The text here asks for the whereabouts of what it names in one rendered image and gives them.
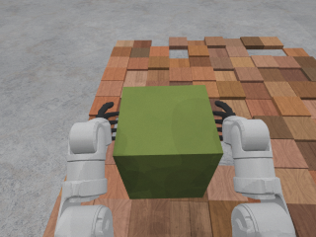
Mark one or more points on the left robot upper arm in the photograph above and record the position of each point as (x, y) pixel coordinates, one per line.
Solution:
(94, 220)

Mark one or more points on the carton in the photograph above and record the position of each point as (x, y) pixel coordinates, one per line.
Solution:
(167, 144)

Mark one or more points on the robot left forearm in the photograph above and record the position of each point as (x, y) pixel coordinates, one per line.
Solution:
(86, 155)

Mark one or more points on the right robot upper arm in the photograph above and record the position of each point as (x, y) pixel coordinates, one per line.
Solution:
(260, 219)

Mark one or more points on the robot left hand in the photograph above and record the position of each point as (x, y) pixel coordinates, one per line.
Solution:
(102, 114)

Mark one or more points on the robot right forearm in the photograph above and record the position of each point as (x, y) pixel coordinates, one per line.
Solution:
(255, 175)

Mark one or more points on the robot right hand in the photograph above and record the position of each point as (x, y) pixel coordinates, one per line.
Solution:
(228, 113)

